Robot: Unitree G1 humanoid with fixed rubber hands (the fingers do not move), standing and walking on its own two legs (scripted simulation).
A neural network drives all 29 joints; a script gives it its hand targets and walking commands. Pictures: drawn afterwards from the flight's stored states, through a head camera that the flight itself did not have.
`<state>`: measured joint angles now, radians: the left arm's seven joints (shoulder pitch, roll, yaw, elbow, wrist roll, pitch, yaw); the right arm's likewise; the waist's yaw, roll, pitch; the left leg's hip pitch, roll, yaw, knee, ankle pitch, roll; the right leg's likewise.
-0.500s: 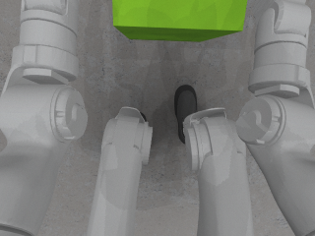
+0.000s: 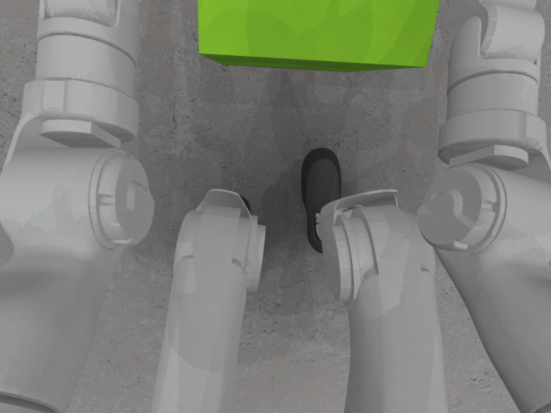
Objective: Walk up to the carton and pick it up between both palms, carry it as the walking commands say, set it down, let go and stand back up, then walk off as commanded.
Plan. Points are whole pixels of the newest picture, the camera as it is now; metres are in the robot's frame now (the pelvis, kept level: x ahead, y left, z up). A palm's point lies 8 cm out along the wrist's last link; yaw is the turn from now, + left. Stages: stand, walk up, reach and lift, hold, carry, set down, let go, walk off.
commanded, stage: set down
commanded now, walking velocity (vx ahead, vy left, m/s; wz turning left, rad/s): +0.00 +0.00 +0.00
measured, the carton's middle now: out of the picture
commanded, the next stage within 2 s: none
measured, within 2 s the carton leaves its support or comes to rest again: neither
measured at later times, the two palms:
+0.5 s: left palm out of the picture +0.57 +0.13 -0.18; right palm out of the picture +0.55 -0.19 -0.19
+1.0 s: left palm out of the picture +0.57 +0.12 -0.22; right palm out of the picture +0.53 -0.21 -0.23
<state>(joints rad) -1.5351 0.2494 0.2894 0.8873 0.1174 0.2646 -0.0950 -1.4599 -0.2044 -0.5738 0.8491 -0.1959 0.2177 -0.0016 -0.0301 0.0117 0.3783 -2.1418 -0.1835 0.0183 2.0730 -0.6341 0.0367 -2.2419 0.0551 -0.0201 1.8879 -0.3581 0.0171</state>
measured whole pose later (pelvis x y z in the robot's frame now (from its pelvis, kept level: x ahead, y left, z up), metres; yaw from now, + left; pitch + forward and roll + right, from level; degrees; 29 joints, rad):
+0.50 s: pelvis +0.00 +0.00 -0.01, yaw +0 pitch +41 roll -3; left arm -1.54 0.24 0.29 0.89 0.11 0.24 -0.09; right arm -1.47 -0.22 -0.57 0.89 -0.19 0.19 0.01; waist -0.04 0.01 0.38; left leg -2.16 -0.18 0.02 2.10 -0.64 0.04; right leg -2.25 0.04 -0.03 1.91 -0.38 0.02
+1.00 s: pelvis +0.01 +0.00 -0.01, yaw +1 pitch +43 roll -4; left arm -1.54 0.28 0.09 0.98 -0.08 0.15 0.06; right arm -1.47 -0.30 -0.55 1.07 0.03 0.07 -0.10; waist -0.04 0.04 0.41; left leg -2.18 -0.15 0.02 2.10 -0.65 0.04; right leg -2.26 0.01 -0.06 1.92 -0.41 0.01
